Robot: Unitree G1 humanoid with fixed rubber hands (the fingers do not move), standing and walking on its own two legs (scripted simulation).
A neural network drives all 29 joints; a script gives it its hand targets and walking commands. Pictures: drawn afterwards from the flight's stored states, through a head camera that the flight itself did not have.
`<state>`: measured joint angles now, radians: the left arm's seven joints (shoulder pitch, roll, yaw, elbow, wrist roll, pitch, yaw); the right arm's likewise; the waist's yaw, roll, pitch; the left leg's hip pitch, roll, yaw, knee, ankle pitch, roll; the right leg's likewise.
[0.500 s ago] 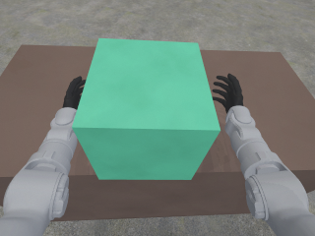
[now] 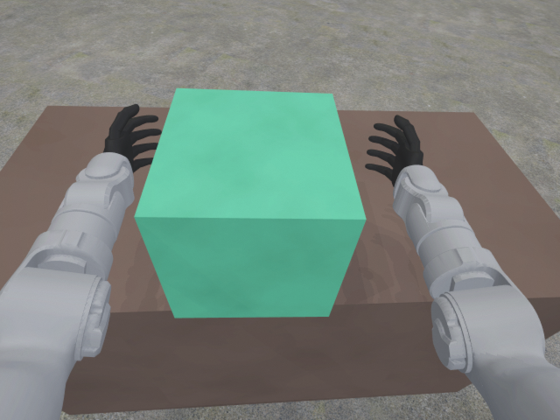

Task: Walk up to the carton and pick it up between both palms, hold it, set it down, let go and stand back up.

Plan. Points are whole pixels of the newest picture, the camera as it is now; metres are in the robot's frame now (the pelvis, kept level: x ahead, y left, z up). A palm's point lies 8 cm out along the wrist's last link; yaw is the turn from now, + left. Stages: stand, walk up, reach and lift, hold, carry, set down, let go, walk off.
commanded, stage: set down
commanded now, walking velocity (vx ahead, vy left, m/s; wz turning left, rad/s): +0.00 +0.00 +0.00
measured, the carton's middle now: (254, 204) +0.45 +0.01 +0.05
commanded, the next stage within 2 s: none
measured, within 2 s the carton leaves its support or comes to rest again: neither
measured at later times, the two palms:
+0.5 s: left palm (90, 197) +0.41 +0.23 +0.12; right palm (415, 194) +0.39 -0.22 +0.13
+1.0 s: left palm (91, 261) +0.34 +0.23 +0.08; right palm (415, 258) +0.31 -0.21 +0.08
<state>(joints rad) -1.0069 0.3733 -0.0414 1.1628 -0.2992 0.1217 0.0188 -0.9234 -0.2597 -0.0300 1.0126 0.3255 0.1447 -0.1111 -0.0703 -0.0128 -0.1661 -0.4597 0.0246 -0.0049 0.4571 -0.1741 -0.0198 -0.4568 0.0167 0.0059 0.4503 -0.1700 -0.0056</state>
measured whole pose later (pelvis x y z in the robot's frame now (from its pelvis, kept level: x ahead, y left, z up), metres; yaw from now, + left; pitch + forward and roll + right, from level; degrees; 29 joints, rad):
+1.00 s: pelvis +0.02 +0.00 +0.01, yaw -1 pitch +0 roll +0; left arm -0.20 0.32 0.09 0.18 -0.22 0.36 -0.02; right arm -0.13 -0.26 -0.01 0.18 0.33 0.19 -0.10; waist -0.01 -0.03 0.03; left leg -0.16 0.03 0.02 0.34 -0.17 -0.02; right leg -0.16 0.02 0.03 0.32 -0.16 0.00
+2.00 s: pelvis +0.04 +0.01 +0.01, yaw -2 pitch -4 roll +0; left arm 0.32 0.28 -0.06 0.26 -0.21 -0.01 0.03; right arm 0.36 -0.15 -0.04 0.20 0.13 -0.04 -0.03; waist 0.03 0.00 0.05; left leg -0.05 0.02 0.03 0.33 -0.22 -0.01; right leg -0.06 0.01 0.04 0.32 -0.20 0.00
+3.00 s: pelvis +0.03 +0.00 +0.01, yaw -1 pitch -5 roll +0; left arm 0.20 0.20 -0.01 0.53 -0.01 0.15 0.02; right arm 0.18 -0.16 -0.04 0.76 -0.03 -0.19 0.01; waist 0.02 0.00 0.09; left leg -0.06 0.03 0.02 0.39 -0.24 -0.03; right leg -0.07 0.02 0.02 0.39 -0.23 -0.01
